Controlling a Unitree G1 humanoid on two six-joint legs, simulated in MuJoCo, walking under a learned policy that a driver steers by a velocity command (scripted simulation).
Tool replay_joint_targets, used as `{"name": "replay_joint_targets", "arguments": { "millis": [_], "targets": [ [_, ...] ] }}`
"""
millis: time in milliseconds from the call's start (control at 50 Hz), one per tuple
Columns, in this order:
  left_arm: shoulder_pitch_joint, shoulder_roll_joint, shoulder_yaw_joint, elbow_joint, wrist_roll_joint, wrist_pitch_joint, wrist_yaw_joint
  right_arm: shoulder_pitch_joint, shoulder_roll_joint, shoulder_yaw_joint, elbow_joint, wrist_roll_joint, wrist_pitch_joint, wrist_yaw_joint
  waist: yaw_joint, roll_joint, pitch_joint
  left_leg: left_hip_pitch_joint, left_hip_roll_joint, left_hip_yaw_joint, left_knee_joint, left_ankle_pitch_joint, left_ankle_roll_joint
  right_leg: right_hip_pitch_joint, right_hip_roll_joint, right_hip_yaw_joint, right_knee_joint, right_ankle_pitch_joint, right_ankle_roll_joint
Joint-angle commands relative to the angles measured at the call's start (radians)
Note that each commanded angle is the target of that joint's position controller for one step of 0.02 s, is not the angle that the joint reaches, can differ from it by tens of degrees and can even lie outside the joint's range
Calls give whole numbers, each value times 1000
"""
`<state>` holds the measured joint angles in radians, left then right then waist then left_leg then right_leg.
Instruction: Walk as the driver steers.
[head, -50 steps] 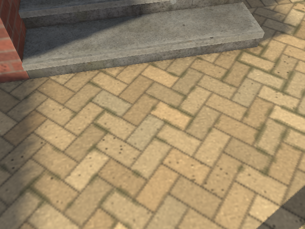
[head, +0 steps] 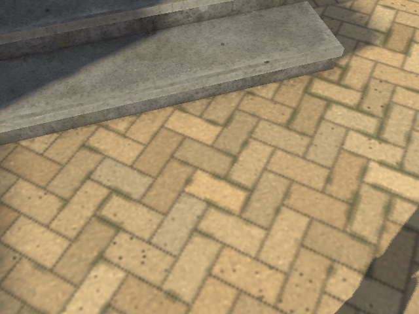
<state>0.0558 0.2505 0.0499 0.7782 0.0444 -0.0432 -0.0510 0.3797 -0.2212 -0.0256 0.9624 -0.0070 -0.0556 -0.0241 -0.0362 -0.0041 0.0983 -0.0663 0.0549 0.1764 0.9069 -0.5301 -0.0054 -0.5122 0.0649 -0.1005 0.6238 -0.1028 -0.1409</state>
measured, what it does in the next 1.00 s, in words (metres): walks ahead: left foot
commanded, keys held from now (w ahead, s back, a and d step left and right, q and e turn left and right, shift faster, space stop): e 0.18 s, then no key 0.02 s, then q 0.80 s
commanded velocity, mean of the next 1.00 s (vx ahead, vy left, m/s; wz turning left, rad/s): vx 0.06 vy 0.00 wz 0.11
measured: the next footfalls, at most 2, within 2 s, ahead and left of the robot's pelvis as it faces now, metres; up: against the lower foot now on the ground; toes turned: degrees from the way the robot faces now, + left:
left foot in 0.60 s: +0.13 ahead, +0.12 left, +0.00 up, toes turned -3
right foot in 1.06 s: +0.19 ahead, -0.07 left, +0.00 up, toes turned +19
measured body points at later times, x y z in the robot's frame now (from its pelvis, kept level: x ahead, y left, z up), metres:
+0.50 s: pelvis +0.11 +0.01 +0.03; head +0.12 +0.00 +0.48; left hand +0.22 +0.25 -0.10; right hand +0.15 -0.25 -0.11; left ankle +0.12 +0.14 -0.68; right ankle +0.12 -0.05 -0.71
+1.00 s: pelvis +0.12 +0.02 +0.03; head +0.16 +0.03 +0.48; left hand +0.21 +0.32 -0.08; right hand +0.24 -0.26 -0.09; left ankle +0.09 +0.13 -0.71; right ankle +0.15 -0.10 -0.68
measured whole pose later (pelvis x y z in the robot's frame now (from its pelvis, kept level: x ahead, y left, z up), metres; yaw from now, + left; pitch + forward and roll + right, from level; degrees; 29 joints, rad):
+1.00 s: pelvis +0.12 +0.02 +0.03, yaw +12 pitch +1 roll -1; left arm 0.10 0.29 0.03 0.78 0.00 0.04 0.03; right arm 0.26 -0.31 -0.08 0.81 -0.02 0.05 -0.01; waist -0.04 0.00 0.08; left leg -0.22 -0.12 -0.24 0.45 -0.24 0.04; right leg -0.38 0.04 0.07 0.75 -0.41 0.03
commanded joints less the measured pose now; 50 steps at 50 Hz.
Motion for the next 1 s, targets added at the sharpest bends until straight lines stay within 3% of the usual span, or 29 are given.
{"name": "replay_joint_targets", "arguments": {
  "millis": [20,40,60,80,120,160,200,260,340,380,440,500,560,580,600,620,640,660,680,700,740,880,1000],
  "targets": [
    [325,261,83,19,-48,18,38,1,-147,-31,-130,7,-4,0,122,-37,-454,-544,-38,-230,617,31,8,792,-429,609,-172,717,-288],
    [249,198,65,13,-53,23,46,-51,-131,-23,-146,5,-9,0,100,-22,-289,-557,-9,-210,550,104,7,622,-385,509,-214,676,-255],
    [198,148,51,8,-49,26,51,-65,-128,-25,-141,-9,-7,-2,61,26,-193,-534,19,-215,471,133,3,497,-323,446,-251,630,-202],
    [181,121,42,7,-56,27,57,-57,-133,-27,-146,-29,11,-1,36,21,-157,-488,29,-220,411,141,-8,405,-281,406,-279,625,-176],
    [170,124,37,7,-44,21,52,-23,-114,-26,-144,-37,50,1,3,16,-163,-408,18,-212,331,147,-24,308,-239,353,-296,643,-147],
    [172,160,47,7,-37,15,46,-26,-101,-25,-155,-32,68,0,-6,7,-183,-403,9,-205,273,181,-36,280,-211,334,-299,623,-130],
    [174,166,49,0,-36,20,47,-60,-108,-29,-170,-31,79,-1,5,-17,-187,-431,8,-207,222,226,-42,274,-198,345,-318,486,-106],
    [194,130,34,7,-32,27,53,-105,-121,-37,-173,-25,90,-1,30,-54,-174,-461,17,-209,147,276,-44,297,-201,350,-362,308,-69],
    [222,78,4,42,-19,24,66,-141,-103,-31,-154,-16,98,2,54,-62,-143,-421,26,-232,-13,298,-31,340,-221,340,-412,139,-35],
    [218,81,-4,56,-11,21,73,-148,-100,-28,-141,-9,100,4,61,-70,-121,-359,8,-231,-97,267,-21,332,-227,319,-418,93,-31],
    [210,122,1,63,-11,28,83,-160,-118,-32,-144,-3,97,4,67,-87,-96,-316,-38,-210,-164,160,-2,351,-248,312,-371,116,-61],
    [223,147,12,71,-21,39,96,-144,-114,-31,-147,0,88,0,68,-79,-100,-314,-60,-185,-218,76,15,426,-292,330,-292,284,-99],
    [207,159,21,77,-32,49,109,-94,-87,-24,-137,6,74,-4,32,-58,-119,-222,-77,-167,-430,196,35,455,-285,288,-193,428,-70],
    [198,163,25,74,-33,49,111,-82,-101,-27,-135,3,67,-6,23,-47,-123,-160,-63,-210,-521,317,50,418,-261,261,-152,382,-33],
    [190,143,23,54,-33,47,110,-68,-160,-40,-138,-10,60,-9,34,30,-135,-94,26,-345,-561,476,85,337,-198,203,-45,259,16],
    [179,95,15,20,-40,47,109,-62,-263,-65,-153,-14,57,-5,52,177,-116,-6,231,-593,-529,941,193,132,-40,83,95,-114,82],
    [111,87,13,10,-30,61,113,-1,-247,-67,-136,-7,59,5,-16,213,-101,5,328,-679,-555,1142,326,15,32,75,271,-496,110],
    [119,90,13,13,-22,69,106,8,-230,-67,-131,-4,61,6,2,123,-95,0,287,-622,-562,1100,347,-6,5,123,402,-495,124],
    [116,87,14,18,-26,73,99,-46,-211,-66,-140,-1,68,2,26,82,-79,-16,219,-557,-562,1016,310,-24,-14,143,440,-432,136],
    [114,100,18,16,-31,74,94,-94,-196,-64,-153,-2,78,-3,47,83,-63,-24,166,-513,-559,983,266,-41,-28,149,441,-379,149],
    [116,117,21,12,-25,75,82,-114,-187,-65,-172,1,84,-3,47,107,-111,18,109,-474,-540,1010,237,-39,-27,137,437,-327,176],
    [37,114,5,-46,-38,77,80,-44,-235,-89,-173,-4,91,-2,-6,130,-145,63,105,-566,-499,983,239,-27,-30,140,255,-316,194],
    [77,133,1,-67,-46,61,85,-134,-262,-101,-210,-10,102,14,21,161,-144,-57,72,-674,-484,867,190,174,0,159,39,-304,158]
  ]
}}
Velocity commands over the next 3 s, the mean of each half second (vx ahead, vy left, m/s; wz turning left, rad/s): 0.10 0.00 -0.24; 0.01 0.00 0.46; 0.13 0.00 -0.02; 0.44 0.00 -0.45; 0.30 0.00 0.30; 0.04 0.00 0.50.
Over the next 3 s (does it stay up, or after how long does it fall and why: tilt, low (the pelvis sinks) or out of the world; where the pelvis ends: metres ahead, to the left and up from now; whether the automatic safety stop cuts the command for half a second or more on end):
stays up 0.66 -0.08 0.03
